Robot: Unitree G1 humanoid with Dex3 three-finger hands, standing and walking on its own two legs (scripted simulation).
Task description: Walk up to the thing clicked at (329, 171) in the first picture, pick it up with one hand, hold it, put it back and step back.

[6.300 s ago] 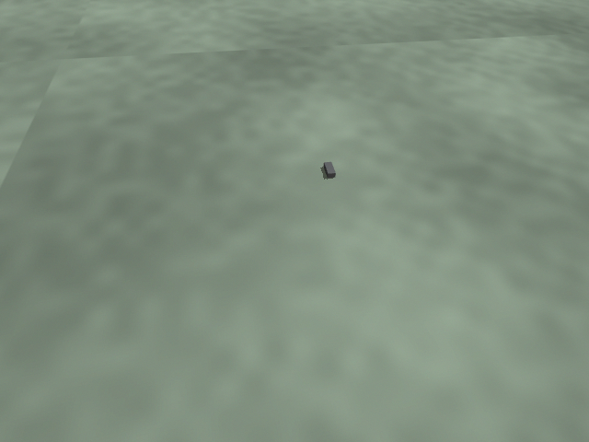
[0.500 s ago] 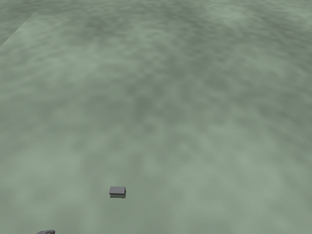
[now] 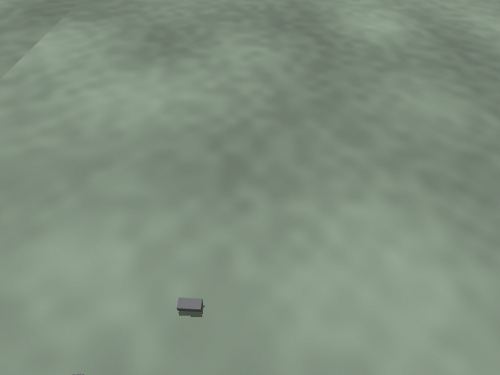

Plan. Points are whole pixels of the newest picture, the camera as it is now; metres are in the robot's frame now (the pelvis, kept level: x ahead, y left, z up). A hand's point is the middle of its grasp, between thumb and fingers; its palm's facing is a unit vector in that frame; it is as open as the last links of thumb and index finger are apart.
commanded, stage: walk up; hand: left
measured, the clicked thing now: (190, 304) +0.49 +0.21 -0.76
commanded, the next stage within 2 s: stand in 0.14 s
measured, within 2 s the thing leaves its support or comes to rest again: neither
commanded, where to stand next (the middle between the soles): +0.08 -0.02 m, yaw -1 degrees
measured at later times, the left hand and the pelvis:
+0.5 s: hand out of the picture +0.09 +0.25 -0.15, palm faces -0.02 -0.95 -0.33, open 7.4 cm; pelvis +0.01 +0.00 +0.01, yaw -1 degrees
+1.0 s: hand out of the picture +0.10 +0.24 -0.15, palm faces -0.04 -0.94 -0.34, open 7.4 cm; pelvis +0.02 -0.01 +0.01, yaw -2 degrees
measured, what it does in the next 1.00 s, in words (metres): stands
